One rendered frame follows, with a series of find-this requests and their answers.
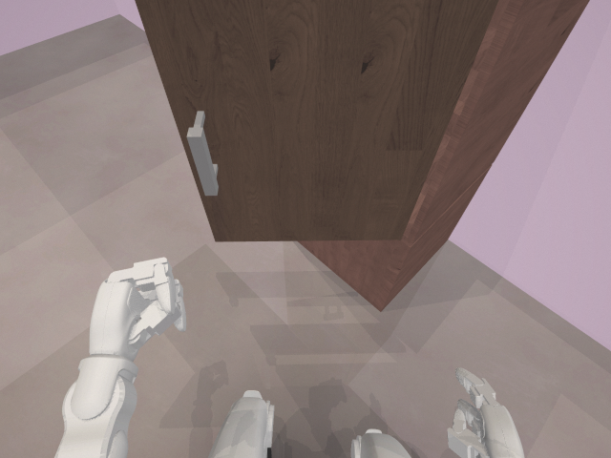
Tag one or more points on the cupboard door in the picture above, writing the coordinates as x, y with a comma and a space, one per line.
324, 116

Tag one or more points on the robot left forearm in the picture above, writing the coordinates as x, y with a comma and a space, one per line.
98, 407

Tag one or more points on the right robot hand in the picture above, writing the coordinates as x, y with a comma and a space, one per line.
493, 432

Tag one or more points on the robot left thigh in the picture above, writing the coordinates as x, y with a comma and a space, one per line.
246, 431

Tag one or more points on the left robot hand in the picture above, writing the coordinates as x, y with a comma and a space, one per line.
118, 305

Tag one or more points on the robot thigh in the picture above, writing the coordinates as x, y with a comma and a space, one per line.
377, 445
246, 431

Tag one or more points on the handle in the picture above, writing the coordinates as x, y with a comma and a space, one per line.
206, 169

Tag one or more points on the robot right thigh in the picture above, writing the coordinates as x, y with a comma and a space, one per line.
377, 445

